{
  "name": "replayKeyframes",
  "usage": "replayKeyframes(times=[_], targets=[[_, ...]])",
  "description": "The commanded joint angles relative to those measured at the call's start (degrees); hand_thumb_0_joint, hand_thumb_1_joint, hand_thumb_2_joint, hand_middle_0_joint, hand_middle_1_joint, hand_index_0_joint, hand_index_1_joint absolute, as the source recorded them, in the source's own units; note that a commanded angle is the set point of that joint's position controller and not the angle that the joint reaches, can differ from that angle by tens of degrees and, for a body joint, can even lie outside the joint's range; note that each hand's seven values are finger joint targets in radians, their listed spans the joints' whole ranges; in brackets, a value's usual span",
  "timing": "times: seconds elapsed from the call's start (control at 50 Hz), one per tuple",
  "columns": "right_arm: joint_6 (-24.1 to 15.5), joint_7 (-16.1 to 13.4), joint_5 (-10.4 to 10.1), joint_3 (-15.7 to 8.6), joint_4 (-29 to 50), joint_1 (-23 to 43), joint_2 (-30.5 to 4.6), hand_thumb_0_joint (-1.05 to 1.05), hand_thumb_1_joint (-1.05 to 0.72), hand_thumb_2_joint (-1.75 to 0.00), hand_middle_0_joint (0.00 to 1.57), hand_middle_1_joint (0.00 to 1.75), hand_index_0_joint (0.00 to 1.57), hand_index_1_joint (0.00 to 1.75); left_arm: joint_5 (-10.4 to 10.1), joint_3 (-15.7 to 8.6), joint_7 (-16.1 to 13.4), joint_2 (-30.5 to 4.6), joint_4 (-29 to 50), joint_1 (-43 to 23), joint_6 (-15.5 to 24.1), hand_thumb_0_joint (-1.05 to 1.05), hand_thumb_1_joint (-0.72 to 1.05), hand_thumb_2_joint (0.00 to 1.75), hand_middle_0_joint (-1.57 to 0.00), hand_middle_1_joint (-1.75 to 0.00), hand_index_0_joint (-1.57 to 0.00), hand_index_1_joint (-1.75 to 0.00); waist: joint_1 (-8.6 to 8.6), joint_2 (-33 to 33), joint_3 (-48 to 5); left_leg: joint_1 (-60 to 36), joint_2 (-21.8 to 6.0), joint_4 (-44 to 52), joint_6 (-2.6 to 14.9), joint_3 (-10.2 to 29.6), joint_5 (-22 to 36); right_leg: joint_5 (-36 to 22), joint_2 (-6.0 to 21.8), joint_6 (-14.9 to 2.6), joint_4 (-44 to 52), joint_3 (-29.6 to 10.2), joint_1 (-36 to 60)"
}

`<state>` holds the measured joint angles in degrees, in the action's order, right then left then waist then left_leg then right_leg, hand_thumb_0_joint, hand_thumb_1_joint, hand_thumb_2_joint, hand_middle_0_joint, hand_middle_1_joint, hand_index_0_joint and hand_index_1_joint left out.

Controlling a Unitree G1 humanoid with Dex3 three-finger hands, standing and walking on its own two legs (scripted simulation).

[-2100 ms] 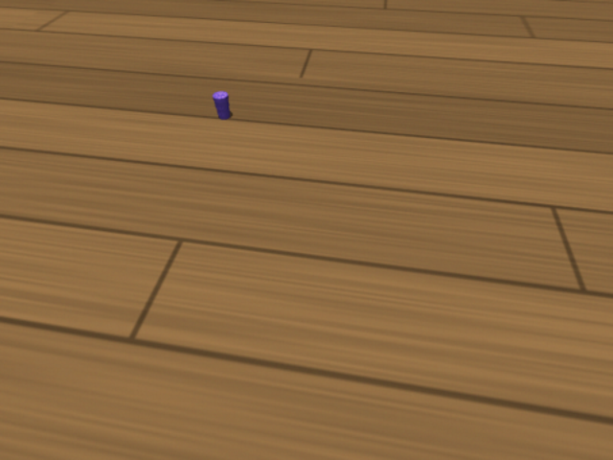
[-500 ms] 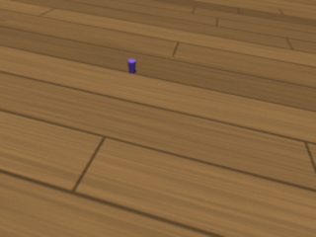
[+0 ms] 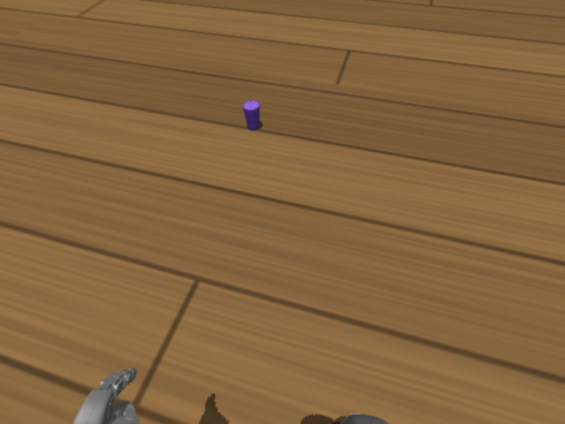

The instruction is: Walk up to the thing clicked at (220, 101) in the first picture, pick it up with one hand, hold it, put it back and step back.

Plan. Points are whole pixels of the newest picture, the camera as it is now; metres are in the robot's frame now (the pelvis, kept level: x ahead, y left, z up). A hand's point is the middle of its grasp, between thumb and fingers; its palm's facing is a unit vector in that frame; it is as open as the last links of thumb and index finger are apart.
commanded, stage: walk up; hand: left
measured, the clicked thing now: (252, 116) +1.68 +0.15 -0.69
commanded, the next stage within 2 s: none
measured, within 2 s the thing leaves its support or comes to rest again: neither
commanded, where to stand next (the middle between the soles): +1.27 -0.06 m, yaw -1 degrees
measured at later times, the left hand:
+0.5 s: hand (124, 307) +0.35 +0.32 -0.14, palm faces -0.06 -0.94 -0.32, open 7.4 cm
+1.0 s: hand (178, 191) +0.62 +0.24 -0.11, palm faces -0.02 -0.93 -0.36, open 7.4 cm
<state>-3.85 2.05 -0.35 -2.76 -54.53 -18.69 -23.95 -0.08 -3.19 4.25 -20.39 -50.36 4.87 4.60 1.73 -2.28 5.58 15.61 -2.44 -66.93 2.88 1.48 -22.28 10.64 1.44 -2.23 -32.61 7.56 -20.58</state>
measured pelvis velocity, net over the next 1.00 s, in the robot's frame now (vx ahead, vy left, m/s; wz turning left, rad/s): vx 0.53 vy -0.02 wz -0.01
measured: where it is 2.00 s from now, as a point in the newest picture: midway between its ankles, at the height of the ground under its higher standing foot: (294, 222)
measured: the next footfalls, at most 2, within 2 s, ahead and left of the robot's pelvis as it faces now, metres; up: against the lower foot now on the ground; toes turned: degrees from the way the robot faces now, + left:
left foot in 0.28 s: +0.35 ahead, +0.15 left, +0.00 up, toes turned +7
right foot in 0.72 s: +0.59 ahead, -0.13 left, +0.00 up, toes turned -7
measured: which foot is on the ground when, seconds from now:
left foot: up 0.00-0.26, down 0.28-0.74, up 0.76-1.00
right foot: down 0.00-0.30, up 0.32-0.70, down 0.72-1.00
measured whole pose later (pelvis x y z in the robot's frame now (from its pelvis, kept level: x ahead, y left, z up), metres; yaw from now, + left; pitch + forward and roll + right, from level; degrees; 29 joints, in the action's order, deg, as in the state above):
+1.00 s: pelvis +0.53 -0.02 +0.01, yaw -1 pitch -2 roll -1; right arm -3.3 3.9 0.8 -2.8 -51.8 -15.0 -24.7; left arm 0.5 -3.0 3.7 -22.3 -49.5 14.9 4.9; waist -0.8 -2.6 3.9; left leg 29.6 -6.1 -50.0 0.0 -0.9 -15.6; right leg 13.8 0.2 -2.9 -26.8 7.2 -11.1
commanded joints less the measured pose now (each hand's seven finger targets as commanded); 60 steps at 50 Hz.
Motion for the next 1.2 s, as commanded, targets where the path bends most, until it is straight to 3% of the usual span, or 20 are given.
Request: replayKeyframes(times=[0.0,0.18,0.24,0.26,0.28,0.3,0.34,0.4,0.54,0.62,0.68,0.7,0.72,0.74,0.86,1.04,1.12,1.14,1.16,1.18], targets=[[-1.8,0.7,0.5,-3.7,4.4,-2.9,-11.5,0.0,-0.9,-0.9,0.2,0.3,0.2,0.3,-0.1,-4.4,-1.8,-16.9,2.3,6.3,1.6,0.0,0.9,0.9,-0.2,-0.3,-0.2,-0.3,-2.17,9.2,-4.8,14.5,-4.2,4.3,-0.68,2.5,5.9,-0.6,14.5,-10.39,19.0,-15.2,12.1],[-1.7,3.2,1.4,-5.0,6.9,6.5,-10.2,0.0,-0.9,-0.9,0.2,0.3,0.2,0.3,1.0,-4.4,-0.2,-19.5,4.9,5.4,2.1,0.0,0.9,0.9,-0.2,-0.3,-0.2,-0.3,-2.49,6.7,-3.9,1.4,-3.8,31.6,-3.23,-5.9,18.8,14.5,12.3,-8.95,19.1,-7.9,2.1],[-2.3,2.1,2.1,-6.5,4.4,-2.8,-13.5,0.0,-0.9,-0.9,0.2,0.3,0.2,0.3,1.2,-3.0,-0.5,-16.9,4.5,7.4,1.6,0.0,0.9,0.9,-0.2,-0.3,-0.2,-0.3,3.14,-1.7,-8.7,-15.1,0.0,33.7,-0.62,-7.5,10.8,-3.8,8.1,-6.03,-1.4,-3.1,-1.3],[-2.7,1.2,3.4,-7.6,3.1,-10.2,-17.2,0.0,-0.9,-0.9,0.2,0.3,0.2,0.3,0.7,-1.7,-0.9,-13.6,4.6,10.2,1.2,0.0,0.9,0.9,-0.2,-0.3,-0.2,-0.3,6.58,-12.3,-12.4,-22.9,-6.7,40.4,2.77,3.7,-1.2,-2.8,3.8,-3.69,-21.7,-0.5,-7.9],[-3.1,0.4,3.3,-8.3,5.0,-10.5,-21.7,0.0,-0.9,-0.9,0.2,0.3,0.2,0.3,-0.5,-0.9,-1.2,-10.2,5.2,13.3,1.0,0.0,0.9,0.9,-0.2,-0.3,-0.2,-0.3,5.02,-19.1,-13.7,-28.7,-21.9,50.3,7.34,34.2,-8.7,19.9,-5.1,-0.61,-35.5,-5.1,-21.5],[-2.9,0.2,0.4,-8.8,6.1,-7.3,-23.2,0.0,-0.9,-0.9,0.2,0.3,0.2,0.3,-0.2,-1.8,-2.2,-17.5,4.2,12.6,0.6,0.0,0.9,0.9,-0.2,-0.3,-0.2,-0.3,4.69,-8.6,-14.6,-25.2,-25.1,54.1,10.96,39.8,-8.2,18.0,-2.1,-1.64,-38.2,-13.2,-21.0],[-2.9,-0.2,-0.2,-6.7,7.5,-0.5,-17.6,0.0,-0.9,-0.9,0.2,0.3,0.2,0.3,-0.5,-1.8,-2.2,-17.8,2.0,11.9,0.9,0.0,0.9,0.9,-0.2,-0.3,-0.2,-0.3,1.25,-1.5,-7.5,-17.4,-19.5,50.6,9.25,20.7,5.0,10.3,2.3,-0.84,-37.3,-14.8,-19.7],[-3.5,-0.2,-0.2,-4.8,8.1,2.6,-14.0,0.0,-0.9,-0.9,0.2,0.3,0.2,0.3,-0.5,-2.1,-1.1,-16.4,-0.1,15.0,0.3,0.0,0.9,0.9,-0.2,-0.3,-0.2,-0.3,-1.73,-4.9,-5.3,-8.2,-15.4,51.3,7.89,6.3,17.9,8.1,5.3,0.99,-28.9,-12.2,-12.2],[-3.7,0.2,0.1,-5.1,8.6,1.1,-15.5,0.0,-0.9,-0.9,0.2,0.3,0.2,0.3,0.8,-2.2,1.4,-14.0,3.7,5.1,-0.6,0.0,0.9,0.9,-0.2,-0.3,-0.2,-0.3,0.31,-5.1,-3.0,-9.3,-11.8,52.9,7.82,-2.1,19.3,-3.4,5.5,1.84,-8.2,-5.4,-11.0],[-2.7,-0.1,0.4,-5.1,9.1,2.7,-15.7,0.0,-0.9,-0.9,0.2,0.3,0.2,0.3,0.8,-2.8,1.4,-13.8,3.3,3.6,-0.5,0.0,0.9,0.9,-0.2,-0.3,-0.2,-0.3,-0.8,-4.0,-4.4,-6.7,-12.1,49.4,6.36,-3.4,16.5,-6.4,3.2,0.56,-2.7,-3.5,-1.3],[-2.3,-0.6,0.6,-4.4,9.4,2.8,-13.9,0.0,-0.9,-0.9,0.2,0.3,0.2,0.3,0.8,-4.1,0.7,-15.9,1.0,10.7,-0.1,0.0,0.9,0.9,-0.2,-0.3,-0.2,-0.3,-5.54,2.2,-7.0,-0.8,-9.3,33.1,3.62,-6.5,21.9,-1.4,0.7,-1.34,0.6,-2.4,14.6],[-2.3,-0.5,0.7,-3.2,9.4,-0.2,-11.1,0.0,-0.9,-0.9,0.2,0.3,0.2,0.3,1.2,-5.7,0.0,-19.1,-0.3,17.4,0.4,0.0,0.9,0.9,-0.2,-0.3,-0.2,-0.3,-8.26,10.6,-11.3,5.8,-5.2,17.5,2.14,-8.7,18.1,7.5,3.7,-2.85,4.7,-8.3,25.2],[-2.3,-0.4,0.3,-1.6,10.4,-2.7,-7.1,0.0,-0.9,-0.9,0.2,0.3,0.2,0.3,1.3,-7.0,-1.1,-24.1,0.4,21.7,0.8,0.0,0.9,0.9,-0.2,-0.3,-0.2,-0.3,-8.88,21.9,-13.8,18.0,1.9,2.9,-0.17,-8.6,-5.1,16.4,18.4,-6.86,12.0,-33.1,32.6],[-1.9,-0.9,0.0,-3.1,9.5,-0.6,-12.7,0.0,-0.9,-0.9,0.2,0.3,0.2,0.3,0.3,-6.7,-1.3,-25.8,0.8,20.6,0.7,0.0,0.9,0.9,-0.2,-0.3,-0.2,-0.3,-9.17,16.8,-12.7,23.2,1.8,-3.2,-0.65,-3.0,-8.1,18.7,24.0,-12.91,18.5,-47.4,30.5],[-1.0,0.5,0.5,-3.3,4.6,-2.4,-12.2,0.0,-0.9,-0.9,0.2,0.3,0.2,0.3,-0.2,-4.3,-1.9,-17.6,3.6,10.5,1.5,0.0,0.9,0.9,-0.2,-0.3,-0.2,-0.3,-2.66,10.0,-4.1,15.9,-4.4,6.4,-1.73,0.8,5.2,1.5,14.2,-10.25,18.2,-18.0,10.8],[-1.3,2.5,1.6,-3.7,7.8,8.1,-9.5,0.0,-0.9,-0.9,0.2,0.3,0.2,0.3,0.8,-4.4,-0.9,-19.1,5.5,11.4,1.7,0.0,0.9,0.9,-0.2,-0.3,-0.2,-0.3,-4.58,8.3,-2.2,9.1,-3.2,31.9,-2.81,-5.2,15.1,9.2,12.4,-9.05,18.4,-10.2,7.8],[-2.2,1.6,1.6,-4.8,6.0,1.6,-11.7,0.0,-0.9,-0.9,0.2,0.3,0.2,0.3,0.9,-3.1,-1.2,-17.7,5.9,10.9,1.1,0.0,0.9,0.9,-0.2,-0.3,-0.2,-0.3,0.23,3.1,-5.2,-8.4,0.1,35.9,-1.11,-6.8,12.5,-2.1,10.6,-6.81,4.8,-6.8,1.6],[-2.5,0.8,2.2,-5.7,4.1,-5.2,-14.4,0.0,-0.9,-0.9,0.2,0.3,0.2,0.3,0.6,-2.1,-1.4,-15.1,5.8,12.6,0.9,0.0,0.9,0.9,-0.2,-0.3,-0.2,-0.3,3.42,-4.8,-9.2,-17.6,-1.5,39.2,1.0,-2.6,5.0,-6.3,6.8,-5.06,-10.4,-3.5,-2.4],[-2.7,0.0,3.0,-7.1,4.4,-9.5,-19.8,0.0,-0.9,-0.9,0.2,0.3,0.2,0.3,-0.1,-0.7,-1.6,-10.3,6.5,14.9,0.6,0.0,0.9,0.9,-0.2,-0.3,-0.2,-0.3,4.22,-18.6,-12.4,-24.8,-16.4,46.7,5.18,20.9,-5.5,12.2,0.1,-1.09,-27.9,-1.0,-14.1],[-2.6,-0.2,1.0,-7.6,6.5,-7.5,-22.1,0.0,-0.9,-0.9,0.2,0.3,0.2,0.3,-0.1,-2.1,-2.4,-15.7,5.3,15.7,-0.1,0.0,0.9,0.9,-0.2,-0.3,-0.2,-0.3,4.11,-11.0,-11.6,-22.2,-24.0,54.5,10.83,37.7,-14.7,20.6,-2.4,-0.84,-33.8,-7.6,-18.9]])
